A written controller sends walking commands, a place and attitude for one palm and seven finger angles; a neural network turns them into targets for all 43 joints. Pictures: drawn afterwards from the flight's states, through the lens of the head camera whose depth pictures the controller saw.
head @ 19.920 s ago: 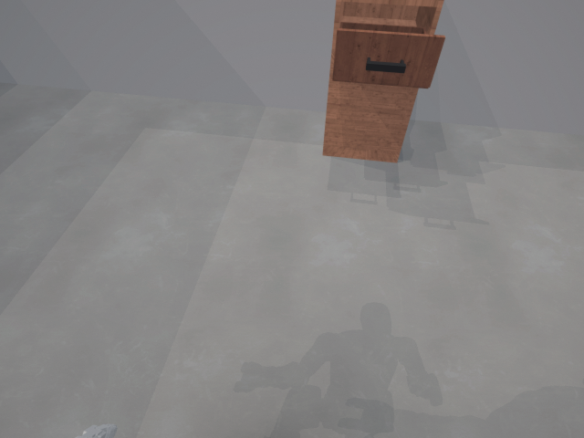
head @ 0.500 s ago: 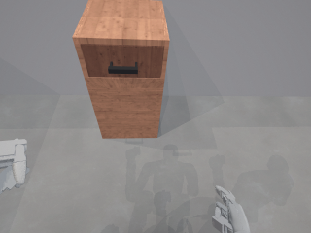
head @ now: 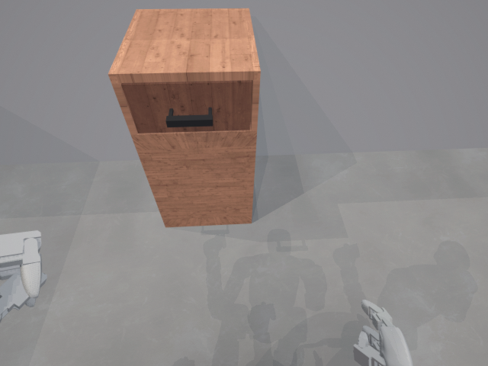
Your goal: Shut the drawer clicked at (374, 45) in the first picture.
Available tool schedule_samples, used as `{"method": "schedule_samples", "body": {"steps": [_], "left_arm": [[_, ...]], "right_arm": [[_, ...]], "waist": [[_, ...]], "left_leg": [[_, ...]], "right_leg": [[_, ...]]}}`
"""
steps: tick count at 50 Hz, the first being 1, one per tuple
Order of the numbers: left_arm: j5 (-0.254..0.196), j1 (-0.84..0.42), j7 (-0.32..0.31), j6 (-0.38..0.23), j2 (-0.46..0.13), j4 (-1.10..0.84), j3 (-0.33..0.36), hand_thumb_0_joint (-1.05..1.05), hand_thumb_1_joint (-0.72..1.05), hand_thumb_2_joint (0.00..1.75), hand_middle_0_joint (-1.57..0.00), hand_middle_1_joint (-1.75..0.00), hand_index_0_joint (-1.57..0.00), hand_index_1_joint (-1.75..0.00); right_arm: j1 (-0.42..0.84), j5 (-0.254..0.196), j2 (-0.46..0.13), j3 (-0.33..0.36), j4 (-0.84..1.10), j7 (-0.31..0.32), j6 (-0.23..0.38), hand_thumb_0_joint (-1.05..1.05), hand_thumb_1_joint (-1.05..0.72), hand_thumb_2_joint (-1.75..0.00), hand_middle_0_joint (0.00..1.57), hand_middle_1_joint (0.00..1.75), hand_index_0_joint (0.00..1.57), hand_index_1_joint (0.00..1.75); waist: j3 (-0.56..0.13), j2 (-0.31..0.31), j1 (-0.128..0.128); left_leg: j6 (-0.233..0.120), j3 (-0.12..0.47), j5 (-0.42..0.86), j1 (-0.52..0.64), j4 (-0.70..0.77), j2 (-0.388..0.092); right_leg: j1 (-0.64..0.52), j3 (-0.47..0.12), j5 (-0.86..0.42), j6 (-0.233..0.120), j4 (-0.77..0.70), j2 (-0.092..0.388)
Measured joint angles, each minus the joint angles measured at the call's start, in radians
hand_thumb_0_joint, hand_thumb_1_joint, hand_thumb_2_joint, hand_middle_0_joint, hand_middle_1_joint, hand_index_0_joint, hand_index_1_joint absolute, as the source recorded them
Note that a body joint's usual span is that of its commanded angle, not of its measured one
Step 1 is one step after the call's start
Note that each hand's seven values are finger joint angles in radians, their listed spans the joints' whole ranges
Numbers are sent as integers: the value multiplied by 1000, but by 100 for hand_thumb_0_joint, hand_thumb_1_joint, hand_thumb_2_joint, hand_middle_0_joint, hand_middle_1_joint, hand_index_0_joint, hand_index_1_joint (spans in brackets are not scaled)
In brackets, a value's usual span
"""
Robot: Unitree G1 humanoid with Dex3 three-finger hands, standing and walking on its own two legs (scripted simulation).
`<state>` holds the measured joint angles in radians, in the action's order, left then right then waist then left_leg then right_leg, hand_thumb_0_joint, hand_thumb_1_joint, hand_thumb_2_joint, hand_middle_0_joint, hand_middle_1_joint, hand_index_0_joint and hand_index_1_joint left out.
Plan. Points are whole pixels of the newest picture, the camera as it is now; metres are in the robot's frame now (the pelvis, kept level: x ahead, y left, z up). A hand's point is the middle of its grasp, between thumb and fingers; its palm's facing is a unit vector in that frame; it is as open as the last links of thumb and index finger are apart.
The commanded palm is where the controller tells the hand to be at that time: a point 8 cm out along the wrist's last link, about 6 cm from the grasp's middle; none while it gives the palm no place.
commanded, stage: let the arm hang, fingers relaxed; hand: left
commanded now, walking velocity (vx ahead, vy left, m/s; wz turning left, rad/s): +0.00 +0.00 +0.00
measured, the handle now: (190, 116) +0.79 +0.20 -0.09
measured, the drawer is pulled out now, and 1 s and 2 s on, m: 0.00 0.00 0.00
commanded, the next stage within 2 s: look to check the result in 1.10 s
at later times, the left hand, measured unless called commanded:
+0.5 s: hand out of the picture -0.07 +0.20 -0.17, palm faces +0.06 -0.97 -0.24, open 4.4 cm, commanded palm none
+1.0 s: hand out of the picture -0.03 +0.17 -0.17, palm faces +0.07 -0.98 -0.18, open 7.3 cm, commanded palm none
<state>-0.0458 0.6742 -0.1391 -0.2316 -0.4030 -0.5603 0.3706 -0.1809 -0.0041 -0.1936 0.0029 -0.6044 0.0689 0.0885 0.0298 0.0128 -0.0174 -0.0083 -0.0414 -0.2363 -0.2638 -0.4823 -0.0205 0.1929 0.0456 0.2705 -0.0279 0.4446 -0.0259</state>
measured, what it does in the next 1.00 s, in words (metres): stands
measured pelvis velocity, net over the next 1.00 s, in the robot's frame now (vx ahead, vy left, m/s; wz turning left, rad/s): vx -0.02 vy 0.00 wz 0.03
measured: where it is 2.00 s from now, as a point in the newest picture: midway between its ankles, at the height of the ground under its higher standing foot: outside the picture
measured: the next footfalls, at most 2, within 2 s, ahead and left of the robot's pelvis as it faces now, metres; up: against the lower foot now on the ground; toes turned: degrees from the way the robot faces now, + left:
none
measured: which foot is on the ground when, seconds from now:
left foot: down 0.00-1.00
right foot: down 0.00-1.00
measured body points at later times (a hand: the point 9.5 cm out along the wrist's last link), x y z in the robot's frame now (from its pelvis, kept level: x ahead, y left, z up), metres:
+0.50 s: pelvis -0.02 +0.00 +0.00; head +0.01 +0.01 +0.45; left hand -0.08 +0.25 -0.15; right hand -0.02 -0.23 -0.15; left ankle +0.01 +0.11 -0.74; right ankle -0.02 -0.10 -0.74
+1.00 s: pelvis -0.02 +0.00 +0.00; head -0.01 +0.00 +0.45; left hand -0.03 +0.22 -0.16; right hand -0.04 -0.19 -0.16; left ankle +0.01 +0.11 -0.74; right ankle -0.02 -0.10 -0.74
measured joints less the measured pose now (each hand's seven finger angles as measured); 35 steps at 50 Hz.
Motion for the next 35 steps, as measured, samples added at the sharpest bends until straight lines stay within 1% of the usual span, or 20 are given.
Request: {"method": "schedule_samples", "body": {"steps": [1, 2, 4, 6, 8, 10, 13, 14, 15, 16, 17, 19, 22, 28, 35], "left_arm": [[18, -34, 18, -10, -5, 60, -25, 1, 89, 90, -140, -160, -140, -160], [36, -93, 47, 6, -9, 161, -70, 0, 89, 90, -140, -160, -140, -160], [59, -222, 93, 87, 15, 427, -167, 0, 90, 90, -139, -159, -139, -158], [74, -325, 114, 174, 62, 710, -236, 0, 90, 90, -136, -156, -136, -156], [81, -388, 122, 236, 106, 953, -281, 0, 91, 90, -132, -152, -132, -152], [80, -415, 125, 272, 144, 1141, -318, 0, 91, 90, -126, -147, -126, -146], [73, -416, 129, 294, 201, 1344, -365, 1, 91, 90, -116, -137, -116, -136], [85, -411, 110, 293, 212, 1395, -371, 1, 91, 89, -113, -135, -113, -133], [85, -405, 101, 291, 210, 1439, -366, 1, 91, 89, -109, -133, -109, -129], [69, -400, 96, 284, 204, 1474, -349, 1, 91, 89, -106, -130, -106, -126], [63, -394, 99, 278, 195, 1504, -343, 1, 91, 89, -102, -126, -102, -123], [61, -379, 109, 268, 179, 1558, -344, 1, 91, 89, -94, -118, -94, -115], [58, -355, 116, 260, 172, 1624, -350, 1, 91, 89, -83, -105, -83, -102], [55, -330, 116, 252, 193, 1707, -361, 1, 91, 90, -60, -77, -60, -76], [54, -351, 110, 244, 237, 1722, -365, 0, 91, 90, -35, -48, -35, -47]], "right_arm": [[3, -1, -12, 7, -20, -18, 19, 2, -90, -90, 20, 30, 20, 30], [10, -3, -34, 14, -46, -41, 22, 2, -90, -90, 20, 30, 20, 30], [31, 2, -77, 21, -103, -67, -7, 1, -90, -90, 21, 30, 20, 30], [46, 12, -96, 22, -150, -76, -46, 1, -90, -90, 21, 30, 20, 30], [47, 22, -93, 18, -182, -78, -73, 1, -90, -90, 21, 30, 20, 30], [37, 29, -78, 13, -210, -76, -91, 1, -90, -90, 20, 30, 20, 30], [10, 34, -52, 1, -265, -69, -106, 1, -90, -90, 20, 30, 20, 30], [-1, 34, -43, -2, -287, -66, -109, 1, -90, -90, 20, 30, 20, 30], [-13, 33, -32, -6, -309, -64, -113, 1, -90, -90, 20, 30, 20, 30], [-27, 32, -22, -8, -331, -61, -115, 1, -90, -90, 20, 30, 20, 30], [-41, 32, -13, -9, -354, -58, -118, 1, -90, -90, 20, 30, 20, 30], [-66, 31, 1, -10, -398, -53, -121, 1, -90, -90, 20, 30, 20, 30], [-95, 27, 16, -7, -449, -49, -125, 1, -90, -90, 20, 30, 20, 30], [-126, 21, 37, -4, -509, -43, -119, 1, -90, -90, 20, 30, 20, 30], [-130, 22, 62, -2, -531, -40, -111, 1, -90, -90, 20, 30, 20, 30]], "waist": [[-10, 10, 6], [-21, 27, 17], [-45, 62, 30], [-55, 73, 29], [-49, 58, 19], [-32, 28, 7], [-4, -11, -2], [5, -21, -1], [13, -30, 2], [19, -36, 8], [25, -39, 14], [33, -36, 24], [42, -23, 29], [44, 3, 25], [28, 13, 16]], "left_leg": [[-2, 5, 2, -19, -16, 2], [-3, 11, -2, -39, -37, 7], [-8, 19, -23, -68, -76, 16], [-13, 22, -36, -81, -106, 27], [-14, 23, -40, -76, -120, 35], [-12, 23, -38, -60, -117, 39], [-10, 27, -21, -33, -86, 34], [-9, 30, -13, -27, -72, 31], [-7, 33, -4, -21, -58, 27], [-6, 37, 5, -18, -44, 23], [-4, 41, 14, -14, -31, 20], [-2, 46, 28, -8, -9, 17], [-3, 47, 43, 3, 15, 17], [-10, 37, 60, 24, 47, 23], [-15, 24, 67, 35, 59, 29]], "right_leg": [[14, 6, 1, 1, 12, 3], [32, 12, 9, 1, 34, 7], [64, 21, 37, 4, 87, 18], [80, 25, 61, 6, 132, 30], [80, 26, 77, 5, 161, 39], [69, 26, 81, 6, 169, 43], [40, 30, 61, 5, 133, 37], [30, 32, 49, 3, 112, 32], [21, 35, 37, 1, 91, 27], [13, 39, 24, -2, 69, 22], [5, 43, 12, -3, 47, 19], [-9, 48, -9, -5, 11, 13], [-25, 49, -29, -4, -22, 12], [-37, 39, -43, 2, -42, 19], [-34, 26, -41, 6, -30, 26]]}}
